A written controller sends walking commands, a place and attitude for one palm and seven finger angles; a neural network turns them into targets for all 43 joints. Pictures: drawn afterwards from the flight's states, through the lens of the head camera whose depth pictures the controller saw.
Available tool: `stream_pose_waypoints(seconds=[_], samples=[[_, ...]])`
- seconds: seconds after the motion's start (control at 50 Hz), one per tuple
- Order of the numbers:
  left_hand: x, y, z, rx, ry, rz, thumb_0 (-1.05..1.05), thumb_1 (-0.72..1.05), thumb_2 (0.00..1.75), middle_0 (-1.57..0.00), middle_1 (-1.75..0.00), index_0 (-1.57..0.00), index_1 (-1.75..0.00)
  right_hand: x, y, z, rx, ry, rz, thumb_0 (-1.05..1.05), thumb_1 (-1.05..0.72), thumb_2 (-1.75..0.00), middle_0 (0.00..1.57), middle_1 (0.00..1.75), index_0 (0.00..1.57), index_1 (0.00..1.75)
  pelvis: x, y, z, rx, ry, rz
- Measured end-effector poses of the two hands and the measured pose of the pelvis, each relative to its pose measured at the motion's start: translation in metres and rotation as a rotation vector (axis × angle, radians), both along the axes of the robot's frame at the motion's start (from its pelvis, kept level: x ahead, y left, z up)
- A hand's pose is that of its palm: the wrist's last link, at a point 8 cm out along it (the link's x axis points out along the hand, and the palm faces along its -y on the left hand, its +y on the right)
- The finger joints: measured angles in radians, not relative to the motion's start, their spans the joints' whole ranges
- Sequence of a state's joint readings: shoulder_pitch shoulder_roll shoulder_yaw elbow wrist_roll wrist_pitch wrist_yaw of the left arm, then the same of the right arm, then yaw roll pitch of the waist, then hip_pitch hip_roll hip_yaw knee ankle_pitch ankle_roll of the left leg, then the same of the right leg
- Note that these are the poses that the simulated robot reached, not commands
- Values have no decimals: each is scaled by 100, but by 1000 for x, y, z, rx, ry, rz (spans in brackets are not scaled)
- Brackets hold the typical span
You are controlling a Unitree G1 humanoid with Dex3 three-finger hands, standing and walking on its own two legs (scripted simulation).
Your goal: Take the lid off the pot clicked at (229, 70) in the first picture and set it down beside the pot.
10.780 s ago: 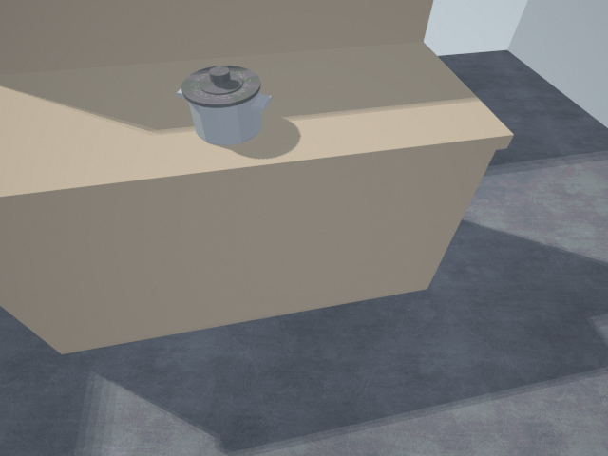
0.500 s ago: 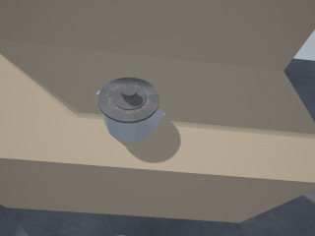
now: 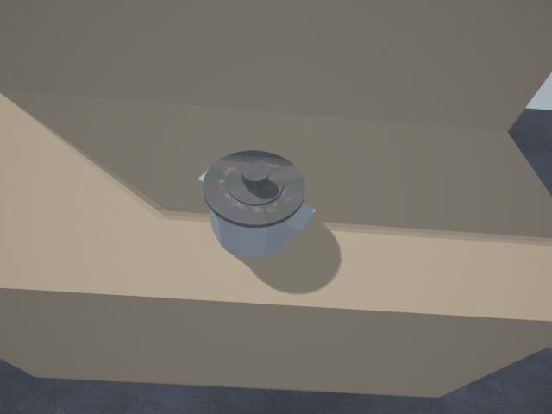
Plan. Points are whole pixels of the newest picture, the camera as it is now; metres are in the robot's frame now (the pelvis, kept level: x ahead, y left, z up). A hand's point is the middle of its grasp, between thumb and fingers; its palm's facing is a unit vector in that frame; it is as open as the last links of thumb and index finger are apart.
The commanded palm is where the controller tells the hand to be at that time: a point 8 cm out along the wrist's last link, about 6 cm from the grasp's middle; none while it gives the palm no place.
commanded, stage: come to a stop and stand still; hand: left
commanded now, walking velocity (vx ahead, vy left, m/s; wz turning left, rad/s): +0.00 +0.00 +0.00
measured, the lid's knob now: (255, 175) +0.45 +0.07 +0.09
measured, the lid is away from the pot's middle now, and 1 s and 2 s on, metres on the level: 0.00 0.00 0.00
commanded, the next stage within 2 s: look again from close up in 1.90 s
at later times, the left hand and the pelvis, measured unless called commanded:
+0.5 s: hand out of the picture -0.08 +0.20 -0.19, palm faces +0.03 -0.99 -0.11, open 7.4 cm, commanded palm none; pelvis +0.00 +0.06 -0.01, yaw -1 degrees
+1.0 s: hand out of the picture -0.12 +0.26 -0.22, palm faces +0.11 -0.99 -0.06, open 7.4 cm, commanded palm none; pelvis -0.01 +0.14 -0.03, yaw +1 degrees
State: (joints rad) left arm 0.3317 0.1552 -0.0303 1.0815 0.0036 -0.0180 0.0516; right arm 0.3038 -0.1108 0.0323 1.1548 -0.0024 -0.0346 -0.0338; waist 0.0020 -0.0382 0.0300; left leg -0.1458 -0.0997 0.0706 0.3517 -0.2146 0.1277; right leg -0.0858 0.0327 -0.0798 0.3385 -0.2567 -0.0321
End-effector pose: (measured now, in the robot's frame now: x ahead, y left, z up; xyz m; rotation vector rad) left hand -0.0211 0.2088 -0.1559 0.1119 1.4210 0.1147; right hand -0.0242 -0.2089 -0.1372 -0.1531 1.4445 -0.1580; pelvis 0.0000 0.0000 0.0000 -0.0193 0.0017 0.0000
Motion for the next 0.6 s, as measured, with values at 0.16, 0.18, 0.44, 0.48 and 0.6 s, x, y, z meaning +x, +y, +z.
stream_pose_waypoints(seconds=[0.16, 0.18, 0.44, 0.48, 0.6], samples=[[-26, 4, -5, -45, 63, 17, 0, 91, 90, -20, -30, -20, -30, -12, 28, 1, 10, 15, -5, 0, -92, -90, 20, 30, 20, 30, -3, 20, -1, -4, 1, 4], [-29, 4, -5, -50, 71, 19, 0, 91, 90, -20, -30, -20, -30, -13, 31, 1, 10, 16, -6, 0, -92, -90, 20, 30, 20, 30, -4, 22, -1, -4, 2, 4], [-61, 30, -6, -51, 176, 38, 0, 91, 90, -20, -30, -20, -30, -20, 67, -4, 9, 28, -38, 0, -91, -90, 20, 30, 20, 30, -2, 54, -6, 9, 15, -10], [-63, 35, -7, -46, 185, 40, 0, 91, 90, -20, -30, -20, -30, -22, 72, -5, 9, 33, -39, 0, -91, -90, 20, 30, 20, 30, -2, 58, -7, 7, 16, -11], [-65, 49, -5, -37, 197, 52, 0, 91, 90, -20, -30, -20, -30, -23, 85, -6, 9, 51, -44, 0, -91, -90, 20, 30, 20, 30, 1, 71, -7, 6, 18, -11]])
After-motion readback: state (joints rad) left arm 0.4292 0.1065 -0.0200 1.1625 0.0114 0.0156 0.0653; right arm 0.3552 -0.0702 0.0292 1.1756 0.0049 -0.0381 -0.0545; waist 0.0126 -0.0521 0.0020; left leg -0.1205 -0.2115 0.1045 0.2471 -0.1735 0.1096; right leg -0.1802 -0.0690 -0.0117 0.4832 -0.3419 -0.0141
